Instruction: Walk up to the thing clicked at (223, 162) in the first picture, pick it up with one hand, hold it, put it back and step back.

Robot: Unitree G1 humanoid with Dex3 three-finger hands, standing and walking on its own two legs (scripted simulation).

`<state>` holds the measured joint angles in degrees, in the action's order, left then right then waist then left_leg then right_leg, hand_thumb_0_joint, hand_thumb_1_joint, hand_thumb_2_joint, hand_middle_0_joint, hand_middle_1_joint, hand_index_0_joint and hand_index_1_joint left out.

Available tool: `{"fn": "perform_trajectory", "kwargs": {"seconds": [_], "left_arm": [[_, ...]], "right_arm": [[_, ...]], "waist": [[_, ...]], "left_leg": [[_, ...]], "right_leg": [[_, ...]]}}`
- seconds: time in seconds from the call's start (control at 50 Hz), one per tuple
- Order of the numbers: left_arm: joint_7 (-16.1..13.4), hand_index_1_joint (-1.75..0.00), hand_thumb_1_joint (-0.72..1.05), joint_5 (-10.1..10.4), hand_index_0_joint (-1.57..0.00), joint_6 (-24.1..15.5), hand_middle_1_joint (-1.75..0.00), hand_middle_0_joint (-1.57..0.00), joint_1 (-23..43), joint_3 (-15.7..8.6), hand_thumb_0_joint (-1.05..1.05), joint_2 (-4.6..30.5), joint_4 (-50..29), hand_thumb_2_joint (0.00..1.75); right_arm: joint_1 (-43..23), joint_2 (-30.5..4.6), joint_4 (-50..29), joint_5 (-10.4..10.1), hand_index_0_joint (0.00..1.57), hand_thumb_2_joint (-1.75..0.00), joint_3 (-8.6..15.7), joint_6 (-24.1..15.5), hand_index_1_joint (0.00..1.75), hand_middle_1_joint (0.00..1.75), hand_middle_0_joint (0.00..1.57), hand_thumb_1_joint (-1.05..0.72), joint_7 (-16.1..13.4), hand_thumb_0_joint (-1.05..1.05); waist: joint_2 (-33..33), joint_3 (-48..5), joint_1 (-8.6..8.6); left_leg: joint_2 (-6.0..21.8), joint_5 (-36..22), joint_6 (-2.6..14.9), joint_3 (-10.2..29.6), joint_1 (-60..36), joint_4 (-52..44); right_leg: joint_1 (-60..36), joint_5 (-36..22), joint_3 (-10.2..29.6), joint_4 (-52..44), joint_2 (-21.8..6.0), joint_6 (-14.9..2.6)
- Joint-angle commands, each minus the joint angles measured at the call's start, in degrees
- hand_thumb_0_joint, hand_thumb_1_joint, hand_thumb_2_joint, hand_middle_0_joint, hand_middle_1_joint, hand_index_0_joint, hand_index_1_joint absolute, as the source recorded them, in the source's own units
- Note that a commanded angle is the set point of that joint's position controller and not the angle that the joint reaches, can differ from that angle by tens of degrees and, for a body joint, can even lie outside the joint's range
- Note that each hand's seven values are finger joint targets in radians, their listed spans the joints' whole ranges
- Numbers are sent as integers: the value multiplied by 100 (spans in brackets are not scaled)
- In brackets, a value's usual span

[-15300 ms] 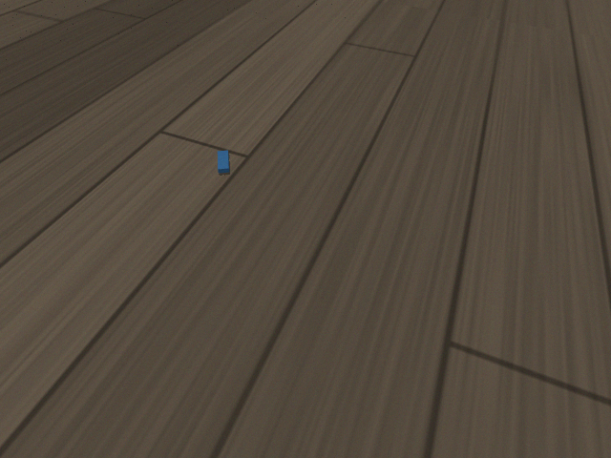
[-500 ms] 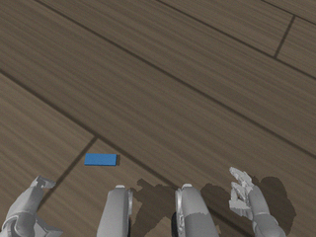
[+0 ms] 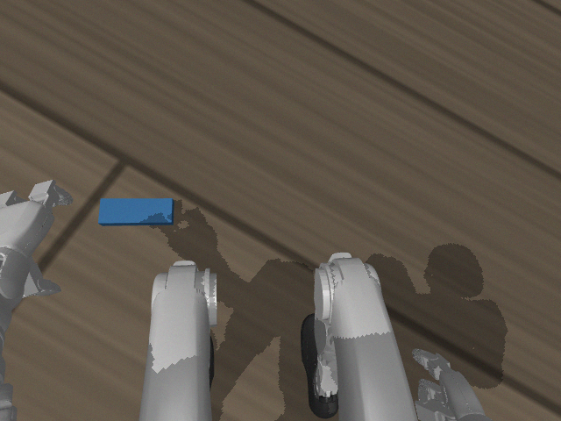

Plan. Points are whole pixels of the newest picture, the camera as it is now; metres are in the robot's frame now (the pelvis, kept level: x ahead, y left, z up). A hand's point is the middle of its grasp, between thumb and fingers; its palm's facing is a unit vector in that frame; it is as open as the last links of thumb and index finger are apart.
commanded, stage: rise first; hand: left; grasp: from above
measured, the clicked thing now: (137, 212) +0.47 +0.27 -0.38
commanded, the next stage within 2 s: none
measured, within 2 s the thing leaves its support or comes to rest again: neither
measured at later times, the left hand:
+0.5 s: hand (63, 227) +0.40 +0.34 -0.21, palm faces -0.46 -0.07 -0.89, open 14.1 cm
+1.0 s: hand (79, 219) +0.42 +0.33 -0.24, palm faces -0.46 -0.06 -0.89, open 14.0 cm
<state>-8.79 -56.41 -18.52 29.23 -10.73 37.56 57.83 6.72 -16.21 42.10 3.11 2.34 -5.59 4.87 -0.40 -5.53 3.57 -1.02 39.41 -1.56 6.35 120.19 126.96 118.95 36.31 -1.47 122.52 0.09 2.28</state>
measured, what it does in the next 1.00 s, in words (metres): lowers itself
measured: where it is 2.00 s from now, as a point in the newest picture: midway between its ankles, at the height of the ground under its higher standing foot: (259, 391)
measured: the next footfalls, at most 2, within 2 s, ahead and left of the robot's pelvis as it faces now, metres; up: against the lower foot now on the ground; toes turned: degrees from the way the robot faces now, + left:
none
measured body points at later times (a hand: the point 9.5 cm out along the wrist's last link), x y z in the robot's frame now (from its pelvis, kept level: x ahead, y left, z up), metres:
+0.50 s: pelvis +0.01 +0.01 -0.05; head +0.23 +0.08 +0.33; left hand +0.42 +0.34 -0.16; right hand +0.11 -0.27 -0.17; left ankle +0.08 +0.13 -0.36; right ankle +0.11 -0.13 -0.36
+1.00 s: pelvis +0.01 +0.00 -0.07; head +0.25 +0.07 +0.31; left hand +0.44 +0.33 -0.19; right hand +0.09 -0.28 -0.18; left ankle +0.08 +0.13 -0.36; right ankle +0.11 -0.13 -0.36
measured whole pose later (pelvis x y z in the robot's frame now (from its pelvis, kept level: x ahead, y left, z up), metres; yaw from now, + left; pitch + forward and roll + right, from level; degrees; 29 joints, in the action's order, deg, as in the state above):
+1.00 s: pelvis +0.01 +0.00 -0.07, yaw -2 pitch +33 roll -7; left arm -27.2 -78.2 -23.1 45.9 -12.1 45.9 82.4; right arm 4.8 -15.5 45.8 11.1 -0.4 -0.8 8.4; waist 1.8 -3.2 10.4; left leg -2.3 42.3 -1.6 8.0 131.8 140.7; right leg 129.6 38.9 -2.1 135.0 0.2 3.4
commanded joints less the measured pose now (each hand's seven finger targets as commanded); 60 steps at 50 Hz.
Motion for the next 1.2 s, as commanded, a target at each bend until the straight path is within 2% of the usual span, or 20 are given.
{"fn": "perform_trajectory", "kwargs": {"seconds": [0.0, 0.08, 0.12, 0.14, 0.16, 0.2, 0.24, 0.38, 0.42, 0.46, 0.54, 0.6, 0.64, 0.7, 0.74, 0.8, 0.88, 1.04, 1.14, 1.18], "left_arm": [[-489, -101, -55, -265, -5, -347, -100, -6, 1395, -460, 0, 1962, -370, 103], [-808, -99, -53, -711, -6, -476, -100, -5, 1673, -399, 0, 2009, 26, 101], [-979, -99, -53, -874, -6, -497, -99, -5, 1830, -411, 0, 2079, 141, 101], [-1049, -98, -53, -957, -6, -504, -98, -6, 1981, -353, 0, 2055, 237, 101], [-1117, -98, -54, -1051, -6, -509, -98, -6, 2012, -376, 0, 2093, 294, 101], [-1243, -97, -53, -1197, -6, -497, -97, -6, 2187, -372, 0, 2163, 438, 101], [-1341, -97, -52, -1353, -7, -492, -97, -7, 2303, -310, 0, 2152, 581, 100], [-1579, -97, -51, -1680, -8, -423, -97, -7, 2619, -213, 0, 2157, 904, 99], [-1639, -97, -52, -1731, -8, -415, -97, -7, 2612, -228, 0, 2186, 1013, 99], [-1683, -96, -51, -1797, -8, -424, -97, -8, 2771, -206, 0, 2177, 1014, 98], [-1763, -97, -51, -1938, -8, -466, -97, -8, 2722, -259, 0, 2281, 1160, 99], [-1811, -99, -53, -1978, -7, -489, -99, -7, 2772, -217, 0, 2251, 1350, 100], [-1869, -98, -52, -1982, -8, -535, -99, -7, 2956, -295, 0, 2415, 1329, 99], [-1955, -99, -51, -2010, -8, -538, -100, -7, 2928, -315, 0, 2415, 1512, 98], [-1980, -98, -52, -2008, -8, -536, -99, -7, 2936, -281, 0, 2318, 1598, 100], [-2041, -100, -53, -2031, -7, -520, -100, -7, 2960, -341, 0, 2448, 1674, 100], [-2082, -99, -53, -2035, -7, -467, -99, -7, 3031, -343, 0, 2479, 1726, 100], [-2122, -98, -51, -1992, -9, -459, -99, -8, 3040, -403, 0, 2595, 1838, 98], [-2128, -99, -53, -2030, -7, -401, -99, -7, 2969, -324, 0, 2498, 1820, 101], [-2148, -98, -53, -1971, -8, -390, -98, -7, 2995, -410, 0, 2573, 1739, 100]], "right_arm": [[620, -1241, -374, 45, 20, -90, 412, -25, 30, 30, 20, -90, 5, 0], [635, -1313, -263, 146, 20, -90, 367, 134, 30, 30, 20, -89, 86, 0], [645, -1311, -202, 211, 20, -90, 342, 205, 30, 30, 20, -89, 112, 0], [671, -1343, -162, 236, 20, -90, 347, 238, 30, 30, 20, -89, 127, 0], [709, -1325, -125, 261, 20, -90, 345, 272, 30, 30, 20, -89, 137, 0], [731, -1343, -82, 322, 20, -90, 354, 323, 30, 30, 20, -89, 156, 0], [719, -1340, -51, 359, 20, -90, 357, 358, 30, 30, 20, -90, 173, 0], [757, -1380, 62, 459, 20, -90, 382, 440, 30, 30, 20, -90, 225, 0], [735, -1361, 72, 485, 20, -90, 366, 449, 30, 30, 20, -90, 235, 0], [726, -1363, 81, 507, 20, -90, 359, 469, 30, 30, 20, -90, 245, 0], [775, -1334, 111, 561, 20, -90, 331, 513, 30, 30, 20, -90, 256, 0], [747, -1303, 135, 605, 20, -90, 282, 506, 30, 30, 20, -90, 276, 0], [721, -1322, 131, 627, 20, -90, 282, 509, 30, 30, 20, -90, 267, 0], [706, -1306, 164, 664, 20, -90, 256, 493, 30, 30, 20, -90, 269, 0], [785, -1331, 187, 695, 20, -90, 241, 489, 30, 30, 20, -90, 280, 0], [773, -1341, 208, 716, 20, -90, 233, 484, 30, 30, 20, -90, 273, 0], [819, -1348, 241, 770, 20, -90, 201, 468, 30, 30, 20, -90, 291, 0], [784, -1379, 258, 823, 20, -90, 150, 462, 30, 30, 20, -90, 288, 0], [814, -1376, 306, 825, 20, -90, 143, 455, 30, 30, 20, -90, 292, 0], [836, -1415, 304, 820, 20, -90, 136, 455, 30, 30, 20, -90, 302, 0]], "waist": [[-705, -3375, -55], [-1028, -3329, 5], [-1247, -3402, 6], [-1241, -3391, 121], [-1231, -3458, 92], [-1233, -3524, 182], [-1320, -3482, 192], [-1395, -3603, 347], [-1430, -3535, 310], [-1419, -3570, 388], [-1358, -3682, 395], [-1277, -3478, 452], [-1291, -3558, 469], [-1299, -3516, 472], [-1313, -3495, 545], [-1318, -3562, 505], [-1337, -3558, 556], [-1298, -3507, 593], [-1404, -3519, 618], [-1426, -3562, 629]], "left_leg": [[-104, -36, 339, -410, -2169, -1541], [-101, -204, 273, -307, -2277, -1411], [-114, -444, 246, -318, -2439, -1321], [-103, -482, 243, -290, -2401, -1264], [-121, -592, 254, -312, -2404, -1194], [-123, -619, 271, -339, -2346, -1072], [-122, -588, 265, -323, -2303, -1038], [-114, -897, 248, -229, -2390, -880], [-125, -952, 267, -279, -2339, -817], [-121, -981, 271, -283, -2288, -759], [-157, -1178, 301, -346, -2247, -595], [-168, -1013, 337, -379, -2042, -515], [-179, -952, 359, -421, -1952, -449], [-185, -924, 362, -435, -1873, -384], [-168, -993, 347, -376, -1950, -411], [-177, -1006, 347, -405, -1978, -366], [-188, -1075, 366, -440, -1859, -244], [-202, -852, 384, -435, -1615, -223], [-193, -1111, 351, -418, -1866, -164], [-192, -1242, 346, -390, -1888, -160]], "right_leg": [[-1473, 146, -459, -1209, 92, -373], [-968, -44, -564, -844, 69, -408], [-869, -215, -567, -732, 45, -419], [-781, -266, -588, -661, 36, -409], [-800, -339, -580, -633, 42, -414], [-804, -374, -565, -613, 42, -402], [-653, -338, -601, -513, 48, -400], [-443, -585, -669, -235, 49, -374], [-492, -634, -653, -217, 40, -367], [-443, -657, -643, -153, 40, -357], [-590, -825, -628, -120, 74, -365], [-543, -711, -603, -121, 75, -373], [-585, -688, -603, -123, 100, -365], [-554, -675, -585, -68, 93, -362], [-490, -714, -600, -10, 71, -354], [-512, -729, -622, -17, 93, -357], [-611, -865, -602, 12, 101, -350], [-635, -696, -617, 25, 112, -351], [-595, -933, -633, 63, 112, -346], [-605, -1041, -642, 114, 103, -331]]}}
